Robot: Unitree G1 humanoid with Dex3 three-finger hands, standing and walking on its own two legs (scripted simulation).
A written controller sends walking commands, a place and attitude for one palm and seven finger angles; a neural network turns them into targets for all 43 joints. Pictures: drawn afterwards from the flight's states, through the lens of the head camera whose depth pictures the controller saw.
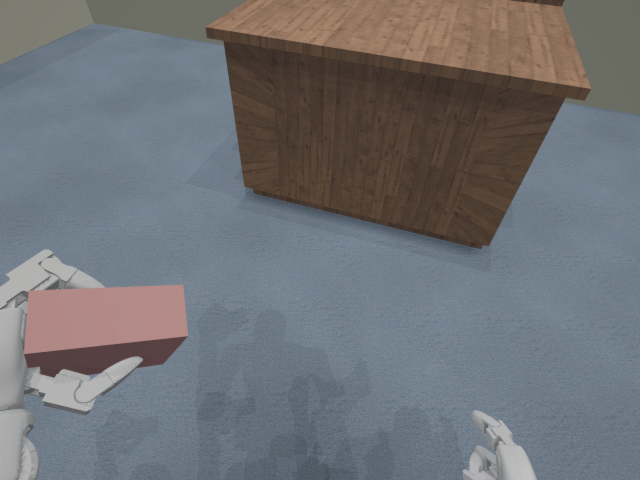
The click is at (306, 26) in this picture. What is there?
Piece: table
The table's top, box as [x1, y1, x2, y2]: [205, 0, 590, 100]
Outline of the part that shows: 205,27 207,37 583,100 590,89 561,7 559,6 511,0 248,0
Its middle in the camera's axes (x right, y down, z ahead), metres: +0.30 -0.81 +1.43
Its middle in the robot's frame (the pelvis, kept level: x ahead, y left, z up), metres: +1.63 -0.21 +0.00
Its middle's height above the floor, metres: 0.77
